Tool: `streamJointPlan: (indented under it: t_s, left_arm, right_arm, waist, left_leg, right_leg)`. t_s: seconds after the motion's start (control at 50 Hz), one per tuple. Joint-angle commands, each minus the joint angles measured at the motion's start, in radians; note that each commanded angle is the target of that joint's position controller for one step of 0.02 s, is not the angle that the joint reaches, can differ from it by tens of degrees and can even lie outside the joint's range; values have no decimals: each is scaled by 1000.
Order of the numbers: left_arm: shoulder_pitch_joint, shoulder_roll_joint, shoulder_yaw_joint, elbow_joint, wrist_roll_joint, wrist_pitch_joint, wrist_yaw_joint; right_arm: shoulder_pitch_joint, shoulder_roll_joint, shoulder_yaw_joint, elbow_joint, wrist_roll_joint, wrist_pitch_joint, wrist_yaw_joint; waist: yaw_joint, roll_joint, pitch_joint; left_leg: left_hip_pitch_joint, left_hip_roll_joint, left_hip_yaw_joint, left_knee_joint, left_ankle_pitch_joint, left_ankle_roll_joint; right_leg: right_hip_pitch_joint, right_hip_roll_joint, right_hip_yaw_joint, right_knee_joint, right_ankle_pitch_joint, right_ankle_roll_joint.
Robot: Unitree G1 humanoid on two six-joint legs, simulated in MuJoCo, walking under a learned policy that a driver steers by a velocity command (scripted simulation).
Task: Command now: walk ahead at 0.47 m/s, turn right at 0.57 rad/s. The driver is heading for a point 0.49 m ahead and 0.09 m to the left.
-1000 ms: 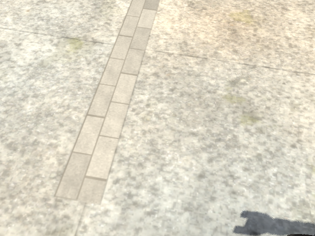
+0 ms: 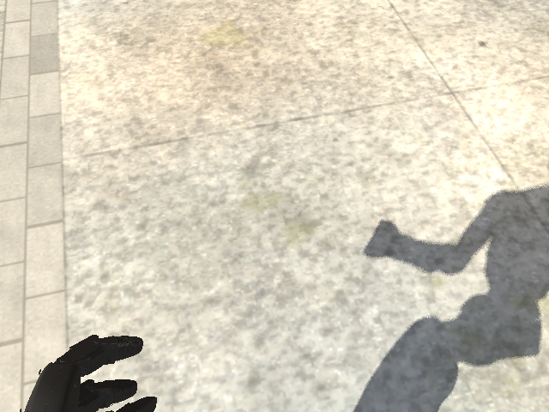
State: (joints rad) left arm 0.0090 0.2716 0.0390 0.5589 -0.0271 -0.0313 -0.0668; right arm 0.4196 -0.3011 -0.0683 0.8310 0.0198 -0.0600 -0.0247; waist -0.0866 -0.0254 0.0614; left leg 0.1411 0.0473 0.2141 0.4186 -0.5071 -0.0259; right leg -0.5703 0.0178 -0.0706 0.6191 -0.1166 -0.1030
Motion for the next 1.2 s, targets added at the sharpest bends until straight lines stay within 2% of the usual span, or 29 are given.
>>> streamJointPlan:
  t_s: [0.02,0.04,0.06,0.08,0.1,0.14,0.18,0.26,0.36,0.46,0.5,0.54,0.56,0.58,0.6,0.62,0.64,0.68,0.7,0.78,0.84,0.94,0.98,1.0,1.02,1.04,1.06,1.12,1.2]
  left_arm:
    - [418,248,106,40,-8,21,40]
    - [363,319,105,-5,7,1,38]
    - [367,234,90,-10,9,-11,33]
    - [314,186,73,11,11,-20,35]
    - [249,155,61,9,10,-30,33]
    - [172,103,42,8,34,-45,34]
    - [175,103,39,44,33,-64,32]
    - [231,124,41,111,35,-80,42]
    - [270,146,40,153,34,-76,54]
    - [334,161,45,204,25,-47,60]
    - [326,170,47,211,20,-29,68]
    - [310,195,49,208,20,-14,83]
    - [292,199,46,204,19,-10,89]
    - [305,168,30,182,37,-23,92]
    - [473,38,-16,169,61,-47,66]
    - [447,168,8,232,34,-58,53]
    - [322,187,17,179,-7,-57,49]
    - [213,150,8,151,14,-46,68]
    - [242,147,12,155,16,-29,73]
    - [353,79,-1,195,31,11,97]
    - [299,79,1,191,34,17,103]
    - [221,89,15,176,38,25,102]
    - [214,109,19,168,57,17,102]
    - [198,167,30,152,55,17,109]
    - [158,164,31,163,44,23,109]
    - [143,102,22,159,37,24,100]
    - [146,78,16,164,42,21,95]
    - [171,84,16,183,40,3,92]
    - [182,80,16,204,33,2,100]
  right_arm:
    - [-55,-102,-13,-114,-31,-21,-5]
    - [19,-47,17,-176,-25,-50,9]
    - [-117,-161,-8,-195,4,-75,23]
    - [-153,-158,-5,-209,32,-81,29]
    - [-148,-139,1,-192,19,-80,21]
    - [-96,-138,-4,-155,0,-52,17]
    - [-59,-111,0,-131,-4,-23,14]
    - [-171,-81,9,-159,-10,-4,6]
    - [-296,-49,18,-186,2,-22,30]
    - [-408,-27,29,-251,2,-27,73]
    - [-414,-27,29,-275,-5,-29,90]
    - [-288,-72,7,-259,-21,-31,91]
    - [-145,-117,-17,-227,-22,-35,82]
    - [-22,-187,-36,-207,-26,-31,65]
    - [-24,-265,-35,-207,-47,-29,56]
    - [59,-156,-19,-213,-40,-16,51]
    - [-24,-142,-10,-217,-34,-7,47]
    - [-162,-92,6,-222,-17,1,39]
    - [-194,-80,12,-222,-24,2,38]
    - [-294,-83,8,-204,-41,-7,44]
    - [-287,-89,6,-174,-40,6,35]
    - [-298,-63,21,-127,-35,26,36]
    - [-253,-21,37,-103,-34,23,38]
    - [-189,-18,38,-92,-53,18,39]
    - [-126,6,41,-80,-50,21,36]
    - [-184,-19,40,-78,-52,30,30]
    - [-227,-39,32,-82,-45,41,23]
    - [-229,-38,30,-72,-42,59,13]
    - [-228,-31,27,-45,-32,50,11]
  waist:
    - [246,-63,-260]
    - [146,-232,-456]
    - [229,-79,-430]
    - [188,-41,-260]
    - [131,57,-164]
    - [66,14,-116]
    - [48,-9,-107]
    - [87,-16,-30]
    - [155,-14,-2]
    - [198,1,36]
    - [176,-8,28]
    - [98,-56,-81]
    - [13,-43,-165]
    - [-36,30,-286]
    - [69,302,-459]
    - [-41,130,-646]
    - [-36,118,-490]
    - [26,11,-238]
    - [75,32,-198]
    - [149,111,-187]
    - [121,126,-215]
    - [109,131,-148]
    - [106,76,-127]
    - [53,-28,-123]
    - [2,-150,-132]
    - [43,-123,-104]
    - [63,-91,-81]
    - [75,-63,-89]
    - [88,-20,-119]
  left_leg:
    - [-538,75,-49,717,399,50]
    - [-830,-102,-232,1040,-114,21]
    - [-913,-53,-362,1068,-12,27]
    - [-938,-6,-330,991,94,41]
    - [-887,48,-312,909,162,40]
    - [-757,109,-312,830,232,29]
    - [-711,120,-293,789,258,8]
    - [-825,124,-290,620,456,-18]
    - [-825,69,-272,330,679,3]
    - [-932,38,-243,198,574,44]
    - [-896,7,-204,161,462,73]
    - [-677,-81,-142,146,393,109]
    - [-467,-111,-143,67,513,139]
    - [-146,21,-295,100,868,196]
    - [273,374,-787,150,1266,441]
    - [326,375,-842,130,1268,459]
    - [225,327,-669,104,1251,400]
    - [-84,235,-522,14,1113,324]
    - [-223,201,-473,-36,1081,312]
    - [-444,135,-316,-101,1114,300]
    - [-430,124,-292,-103,967,275]
    - [-463,124,-349,-89,514,233]
    - [-487,56,-345,-32,322,144]
    - [-514,-14,-307,28,197,99]
    - [-472,-60,-252,20,146,67]
    - [-416,-57,-241,22,195,50]
    - [-414,-53,-244,28,223,53]
    - [-410,-33,-267,26,301,62]
    - [-396,-28,-268,42,399,55]
  right_leg:
    - [830,-95,247,-31,56,-132]
    - [1028,-358,907,-213,-211,-351]
    - [965,-336,901,-330,-359,-301]
    - [805,-316,740,-360,-344,-251]
    - [632,-277,617,-364,-216,-212]
    - [430,-217,454,-392,1,-185]
    - [338,-203,360,-426,98,-187]
    - [334,-174,211,-477,131,-148]
    - [442,-174,96,-494,143,-81]
    - [663,-250,63,-430,256,-80]
    - [700,-261,46,-347,477,-64]
    - [694,-237,33,-153,888,-33]
    - [631,-198,2,34,915,3]
    - [419,-151,-21,296,607,52]
    - [-14,48,6,727,-474,134]
    - [-16,38,222,835,-559,132]
    - [-90,-26,218,809,-497,129]
    - [-108,-88,154,646,-394,140]
    - [-14,-105,152,593,-360,146]
    - [186,-89,112,339,-235,197]
    - [234,-91,114,192,-86,195]
    - [321,-79,115,-30,-40,155]
    - [420,-116,160,-182,155,118]
    - [450,-189,228,-176,285,82]
    - [384,-202,242,-180,132,30]
    - [306,-157,225,-204,-43,40]
    - [284,-130,205,-206,-89,64]
    - [327,-104,173,-167,16,89]
    - [389,-94,158,-124,148,81]
